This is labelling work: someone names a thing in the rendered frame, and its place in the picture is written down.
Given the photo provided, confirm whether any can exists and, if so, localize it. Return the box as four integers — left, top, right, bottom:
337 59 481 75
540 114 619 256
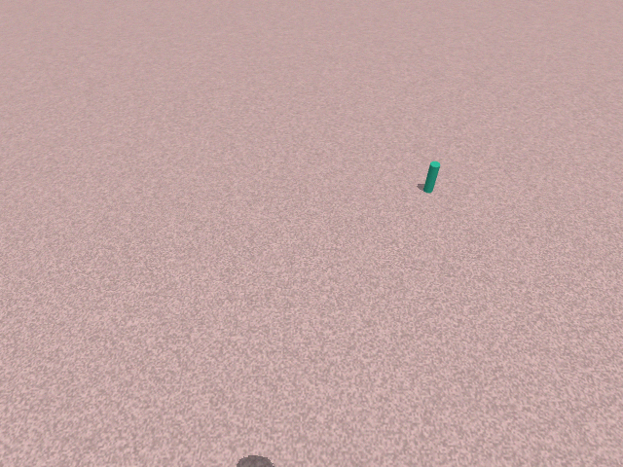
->
423 162 440 193

